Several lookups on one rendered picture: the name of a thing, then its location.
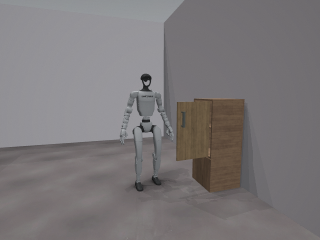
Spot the robot left hand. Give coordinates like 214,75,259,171
165,126,174,140

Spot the robot left forearm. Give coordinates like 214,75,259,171
160,109,170,127

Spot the left robot foot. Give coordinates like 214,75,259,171
152,175,161,186

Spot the left robot thigh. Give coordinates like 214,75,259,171
152,125,162,160

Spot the cupboard door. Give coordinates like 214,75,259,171
176,101,210,161

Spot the robot right forearm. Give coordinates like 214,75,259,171
121,107,130,129

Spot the robot right hand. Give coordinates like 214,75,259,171
120,128,128,145

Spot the left robot upper arm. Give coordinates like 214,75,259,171
154,91,165,113

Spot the right robot upper arm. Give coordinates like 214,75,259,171
126,91,138,114

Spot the handle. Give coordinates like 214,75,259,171
181,111,186,128

